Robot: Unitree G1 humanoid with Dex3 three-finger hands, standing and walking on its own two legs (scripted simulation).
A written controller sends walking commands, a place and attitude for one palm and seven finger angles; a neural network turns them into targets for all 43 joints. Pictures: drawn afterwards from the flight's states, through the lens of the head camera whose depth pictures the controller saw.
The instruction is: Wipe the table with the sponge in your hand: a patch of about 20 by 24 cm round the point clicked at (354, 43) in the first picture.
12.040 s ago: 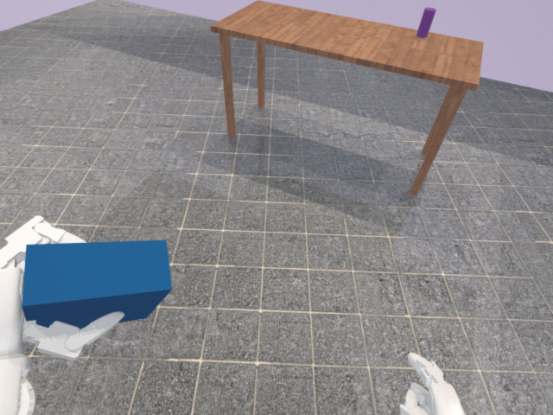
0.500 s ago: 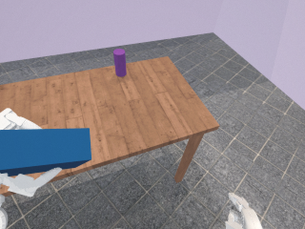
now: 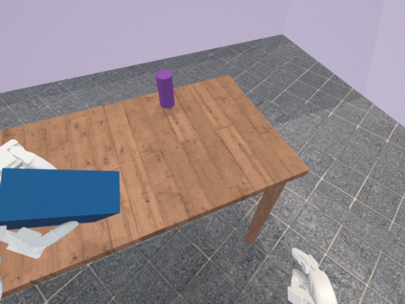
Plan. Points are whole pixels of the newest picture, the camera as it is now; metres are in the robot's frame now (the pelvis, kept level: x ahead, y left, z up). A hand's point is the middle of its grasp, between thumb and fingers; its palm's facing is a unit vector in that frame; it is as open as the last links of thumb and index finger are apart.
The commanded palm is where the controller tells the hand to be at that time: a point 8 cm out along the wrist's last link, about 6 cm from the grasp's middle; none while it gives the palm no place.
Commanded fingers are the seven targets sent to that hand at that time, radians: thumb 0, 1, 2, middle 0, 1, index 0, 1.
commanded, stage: come to a stop and stand still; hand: left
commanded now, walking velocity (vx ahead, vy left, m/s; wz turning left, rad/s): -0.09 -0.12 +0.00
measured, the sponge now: (76, 200) +0.24 +0.20 +0.15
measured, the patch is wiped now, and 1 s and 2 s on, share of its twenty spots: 0.00 0.00 0.00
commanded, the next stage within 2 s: look again from close up in 1.44 s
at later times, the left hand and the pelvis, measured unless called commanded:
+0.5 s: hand (31, 178) +0.25 +0.24 +0.19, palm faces +0.28 -0.83 -0.49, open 10.0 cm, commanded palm +0.18 +0.29 +0.19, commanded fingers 0.00 0.10 1.30 -1.20 -1.60 -1.20 -1.60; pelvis +0.01 +0.01 +0.02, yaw -2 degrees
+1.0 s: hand (8, 204) +0.22 +0.28 +0.16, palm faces +0.37 -0.83 -0.41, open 10.0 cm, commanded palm +0.16 +0.30 +0.19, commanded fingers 0.00 0.10 1.30 -1.20 -1.60 -1.20 -1.60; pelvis +0.00 +0.02 +0.01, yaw -1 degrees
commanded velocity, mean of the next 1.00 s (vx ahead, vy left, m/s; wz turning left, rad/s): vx -0.02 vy -0.04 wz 0.00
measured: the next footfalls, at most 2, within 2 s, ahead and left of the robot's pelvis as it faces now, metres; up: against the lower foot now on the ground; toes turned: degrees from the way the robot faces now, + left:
none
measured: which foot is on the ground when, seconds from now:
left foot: down 0.00-1.00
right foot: down 0.00-1.00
